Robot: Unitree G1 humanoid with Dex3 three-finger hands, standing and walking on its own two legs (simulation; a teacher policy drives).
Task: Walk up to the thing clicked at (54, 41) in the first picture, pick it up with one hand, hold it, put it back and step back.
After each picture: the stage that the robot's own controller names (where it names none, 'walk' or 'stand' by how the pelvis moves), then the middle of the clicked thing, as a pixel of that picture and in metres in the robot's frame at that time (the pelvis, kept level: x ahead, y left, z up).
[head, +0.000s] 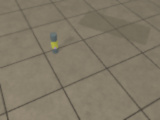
stand; (54, 43) +1.30 +0.25 -0.66
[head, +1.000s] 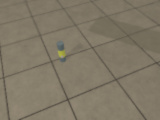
walk; (61, 52) +1.19 +0.26 -0.65
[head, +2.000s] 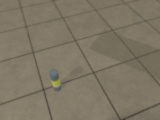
walk; (55, 81) +0.78 +0.26 -0.65
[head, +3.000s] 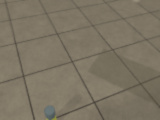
stand; (51, 117) +0.48 +0.20 -0.63
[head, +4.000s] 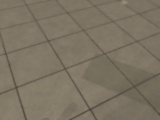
stand; out of the picture +0.42 +0.21 -0.66
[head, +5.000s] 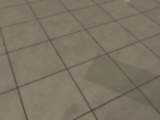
stand; out of the picture +0.40 +0.20 -0.66
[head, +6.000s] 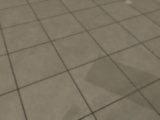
stand; out of the picture +0.39 +0.20 -0.66
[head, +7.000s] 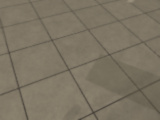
stand; out of the picture +0.38 +0.20 -0.66
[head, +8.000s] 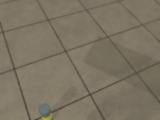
go down; (46, 114) +0.42 +0.19 -0.64
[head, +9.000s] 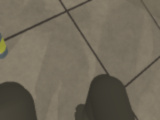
go down; out of the picture +0.47 +0.27 -0.23
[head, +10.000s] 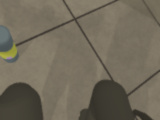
close in; (5, 47) +0.47 +0.26 -0.25
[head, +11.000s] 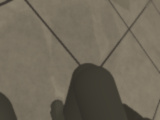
close; out of the picture +0.44 +0.32 -0.16
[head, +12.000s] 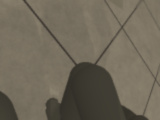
lift; out of the picture +0.43 +0.32 -0.16
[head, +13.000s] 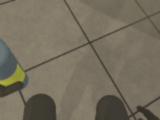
lift; (6, 71) +0.34 +0.22 +0.02
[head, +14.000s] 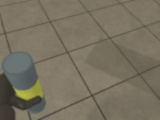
hold; (28, 87) +0.32 +0.16 +0.04
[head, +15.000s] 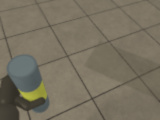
hold; (33, 88) +0.32 +0.15 +0.04
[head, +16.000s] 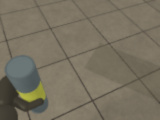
hold; (31, 89) +0.31 +0.16 +0.05
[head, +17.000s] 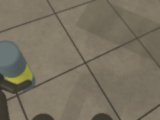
crouch; (17, 71) +0.38 +0.19 -0.02
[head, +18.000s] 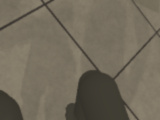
lower; out of the picture +0.46 +0.29 -0.09
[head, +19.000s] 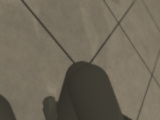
lower; out of the picture +0.43 +0.33 -0.16
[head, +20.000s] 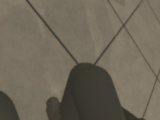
lower; out of the picture +0.42 +0.32 -0.16
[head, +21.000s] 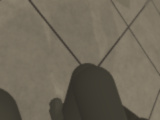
lower; out of the picture +0.41 +0.32 -0.15
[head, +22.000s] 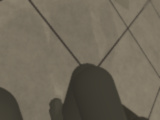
lower; out of the picture +0.40 +0.31 -0.15
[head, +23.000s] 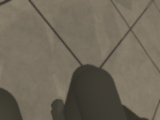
open; out of the picture +0.41 +0.31 -0.16
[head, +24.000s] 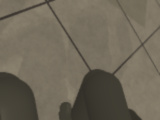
stand; out of the picture +0.41 +0.29 -0.18
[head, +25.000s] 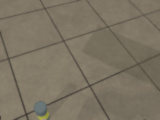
stand; (42, 112) +0.39 +0.19 -0.54
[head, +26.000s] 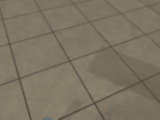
stand; out of the picture +0.39 +0.19 -0.60
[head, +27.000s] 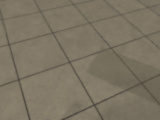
stand; out of the picture +0.38 +0.19 -0.60
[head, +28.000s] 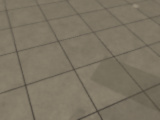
stand; out of the picture +0.39 +0.17 -0.65
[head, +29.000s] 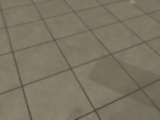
stand; out of the picture +0.37 +0.19 -0.66
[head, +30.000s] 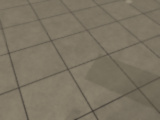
stand; out of the picture +0.36 +0.20 -0.66
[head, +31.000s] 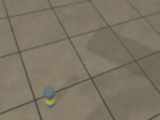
walk; (49, 98) +0.51 +0.15 -0.64
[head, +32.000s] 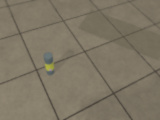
walk; (49, 64) +0.82 +0.23 -0.63
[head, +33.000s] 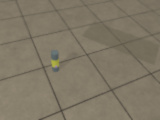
walk; (55, 61) +1.04 +0.19 -0.64
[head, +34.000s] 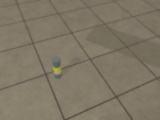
stand; (57, 68) +0.96 +0.19 -0.66
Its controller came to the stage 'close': yes
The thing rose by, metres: 0.68
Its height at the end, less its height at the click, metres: +0.00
